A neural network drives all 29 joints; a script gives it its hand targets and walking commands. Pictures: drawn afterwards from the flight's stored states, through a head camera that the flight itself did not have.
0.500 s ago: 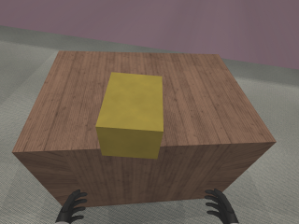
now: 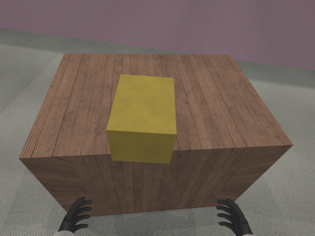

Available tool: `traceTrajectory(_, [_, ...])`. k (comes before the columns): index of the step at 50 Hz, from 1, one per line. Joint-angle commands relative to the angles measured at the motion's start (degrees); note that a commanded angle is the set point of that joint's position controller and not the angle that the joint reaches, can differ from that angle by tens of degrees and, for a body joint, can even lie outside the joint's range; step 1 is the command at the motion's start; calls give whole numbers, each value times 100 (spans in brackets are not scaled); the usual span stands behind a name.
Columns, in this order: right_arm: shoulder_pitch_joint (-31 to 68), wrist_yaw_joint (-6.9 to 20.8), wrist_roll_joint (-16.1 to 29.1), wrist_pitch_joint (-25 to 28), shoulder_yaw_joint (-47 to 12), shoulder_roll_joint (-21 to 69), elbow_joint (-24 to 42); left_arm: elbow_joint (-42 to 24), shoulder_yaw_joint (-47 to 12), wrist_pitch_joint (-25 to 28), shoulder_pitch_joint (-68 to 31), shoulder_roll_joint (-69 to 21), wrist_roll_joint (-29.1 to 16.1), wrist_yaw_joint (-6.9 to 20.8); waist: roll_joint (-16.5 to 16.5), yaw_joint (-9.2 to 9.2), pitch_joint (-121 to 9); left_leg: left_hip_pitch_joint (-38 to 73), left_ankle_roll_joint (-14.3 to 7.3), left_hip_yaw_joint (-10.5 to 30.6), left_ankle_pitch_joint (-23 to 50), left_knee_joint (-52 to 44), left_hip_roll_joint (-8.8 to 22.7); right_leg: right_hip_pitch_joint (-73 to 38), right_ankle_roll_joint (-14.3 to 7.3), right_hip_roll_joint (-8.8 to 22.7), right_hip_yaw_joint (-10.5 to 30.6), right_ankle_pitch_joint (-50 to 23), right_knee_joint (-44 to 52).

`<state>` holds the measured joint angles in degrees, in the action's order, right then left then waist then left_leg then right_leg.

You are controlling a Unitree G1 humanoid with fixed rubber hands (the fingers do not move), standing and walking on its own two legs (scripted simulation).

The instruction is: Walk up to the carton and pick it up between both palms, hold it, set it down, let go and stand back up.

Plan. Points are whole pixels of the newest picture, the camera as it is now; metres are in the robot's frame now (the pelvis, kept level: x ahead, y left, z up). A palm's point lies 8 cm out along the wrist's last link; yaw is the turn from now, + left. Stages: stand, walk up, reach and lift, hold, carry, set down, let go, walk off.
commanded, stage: let go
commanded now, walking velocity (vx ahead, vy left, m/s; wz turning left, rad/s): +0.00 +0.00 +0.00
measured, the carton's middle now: (144, 117) +0.49 +0.04 -0.02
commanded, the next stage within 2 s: stand in 0.08 s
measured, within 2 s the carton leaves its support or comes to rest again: neither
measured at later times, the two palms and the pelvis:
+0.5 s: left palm out of the picture +0.06 +0.27 -0.11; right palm out of the picture +0.03 -0.23 -0.13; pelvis +0.00 +0.02 +0.00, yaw +0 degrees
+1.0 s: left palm out of the picture +0.02 +0.28 -0.13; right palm out of the picture +0.00 -0.21 -0.13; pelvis +0.01 +0.04 +0.00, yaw +0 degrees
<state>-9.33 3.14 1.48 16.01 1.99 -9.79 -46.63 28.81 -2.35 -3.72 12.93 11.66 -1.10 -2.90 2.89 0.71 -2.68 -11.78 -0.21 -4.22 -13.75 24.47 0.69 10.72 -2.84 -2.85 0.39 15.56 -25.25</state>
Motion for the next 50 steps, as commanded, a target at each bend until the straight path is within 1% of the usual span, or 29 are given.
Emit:
traceTrajectory(1, [401,76,-16,80,150,-668,363,-635,-81,102,-525,268,-36,-87,-166,-54,-170,518,115,228,868,-277,99,684,163,228,243,-922,552])
traceTrajectory(4, [480,118,22,105,219,-678,424,-803,-14,105,-408,365,-17,-88,-256,-61,-247,638,127,225,828,-250,70,690,161,191,214,-1022,525])
traceTrajectory(5, [-324,-116,-346,-782,355,-1161,147,20,537,385,724,953,407,35,-1205,286,-448,253,-93,577,1988,71,741,243,192,674,444,-1173,33])
traceTrajectory(7, [-523,-235,-443,-1331,167,-982,223,-57,547,532,898,927,402,186,-860,90,-191,174,-140,486,3319,551,727,-104,148,825,450,-2940,-191])
traceTrajectory(9, [-571,-288,-414,-1612,108,-623,264,11,473,533,629,714,306,239,-28,-94,-239,248,-102,382,1126,380,576,392,14,775,713,-1807,119])
traceTrajectory(10, [-267,-283,-416,-1722,93,-625,299,-136,379,477,190,448,344,279,-198,-140,549,-358,-99,487,408,102,544,470,-30,830,803,-1384,273])
traceTrajectory(11, [-44,-234,-408,-1746,161,-946,436,-141,433,437,192,465,345,282,162,-80,316,-325,-88,467,-36,77,445,521,-51,774,826,-755,481])
traceTrajectory(12, [-125,-194,-440,-1752,165,-900,397,-19,442,409,246,532,377,273,422,-90,505,-213,-120,501,29,47,492,689,-65,763,887,-645,519])
traceTrajectory(13, [-312,-220,-416,-1680,124,-862,335,-53,483,473,232,616,359,235,208,-164,198,-137,-152,572,394,-67,544,313,-66,775,806,-1059,333])
traceTrajectory(14, [-337,-182,-404,-1629,155,-1031,219,35,455,535,487,527,329,237,-317,15,-72,131,-229,551,493,-54,555,284,-29,769,863,-929,386])
traceTrajectory(18, [-430,-232,-347,-1632,113,-987,104,354,534,539,704,856,308,170,-114,-12,333,199,-246,640,590,-239,530,571,-52,670,850,-711,440])
traceTrajectory(19, [-667,-250,-381,-1608,112,-1057,65,374,583,521,635,993,300,191,-549,-153,408,50,-213,681,787,-293,530,299,-21,705,803,-758,419])
traceTrajectory(21, [-966,-251,-302,-1601,98,-961,-219,658,523,505,1132,830,312,174,-407,31,-25,323,-281,672,806,-286,552,104,29,634,719,-813,398])
traceTrajectory(23, [-996,-307,-323,-1588,88,-950,-231,734,497,551,955,833,283,146,-32,-100,-84,390,-329,759,998,-216,622,-49,-51,666,687,-1037,339])
traceTrajectory(25, [-939,-323,-344,-1626,66,-930,-264,925,465,537,1248,826,237,103,-211,11,242,342,-360,679,970,-308,507,57,-55,723,784,-1226,436])
traceTrajectory(26, [-947,-289,-339,-1577,108,-1089,-300,1027,461,502,894,565,195,118,56,-151,432,531,-322,736,1254,-330,573,366,-39,683,781,-1313,499])
traceTrajectory(29, [-1072,-364,-360,-1602,70,-1004,-439,1182,437,468,957,640,204,74,-215,-115,647,166,-406,837,1304,-513,649,19,-51,711,683,-1064,467])
traceTrajectory(31, [-886,-386,-304,-1639,98,-1021,-514,1408,372,428,1305,477,239,49,-354,9,941,148,-402,858,270,-636,621,457,-19,606,719,-634,642])
traceTrajectory(33, [-1376,-357,-327,-1703,24,-907,-712,1424,431,395,814,591,283,68,-404,-233,945,-236,-356,883,-63,-915,539,-31,-82,683,723,-607,573])
traceTrajectory(34, [-1294,-416,-321,-1728,65,-992,-743,1525,379,446,1184,450,266,71,-607,-54,773,73,-404,827,4,-819,545,182,-37,656,704,-557,634])
traceTrajectory(37, [-1241,-411,-269,-1597,42,-933,-849,1739,431,534,1122,655,248,69,-453,-98,546,525,-388,802,1115,-690,565,41,-27,704,682,-1010,657])
traceTrajectory(39, [-1225,-416,-275,-1536,35,-984,-889,1928,410,504,1106,479,212,33,116,-103,365,922,-428,833,1742,-540,635,-70,-10,669,629,-1458,559])
traceTrajectory(40, [-1154,-415,-287,-1503,44,-1062,-889,2021,456,505,1187,630,231,0,-103,-15,269,815,-502,811,2323,-462,670,-372,-55,765,633,-1596,522])
traceTrajectory(43, [-1159,-460,-224,-1530,1,-760,-1082,2223,477,483,1121,712,202,-16,-523,-70,616,775,-386,628,1900,-511,583,-192,-9,834,678,-1460,674])
traceTrajectory(45, [-1298,-527,-234,-1611,-6,-687,-1208,2423,402,479,1207,569,205,-16,-264,-85,728,775,-369,632,1413,-613,561,-7,35,826,631,-1239,760])
traceTrajectory(46, [-1452,-499,-247,-1638,-30,-526,-1255,2491,374,458,972,385,255,-23,241,-242,936,476,-384,769,897,-712,572,-29,2,778,642,-973,842])
traceTrajectory(48, [-1293,-478,-288,-1652,-54,-578,-1271,2569,376,411,928,303,263,23,-211,-177,1066,664,-390,672,1232,-708,534,81,68,744,583,-1165,801])
traceTrajectory(49, [-1246,-540,-264,-1627,-28,-643,-1211,2633,331,390,974,236,224,-7,-67,-178,970,878,-404,672,1303,-767,613,213,40,694,565,-1075,801])
traceTrajectory(50, [-1348,-552,-236,-1649,4,-833,-1322,2804,288,397,1256,37,224,-13,-570,-85,1090,672,-374,708,965,-808,594,113,41,710,597,-917,855])
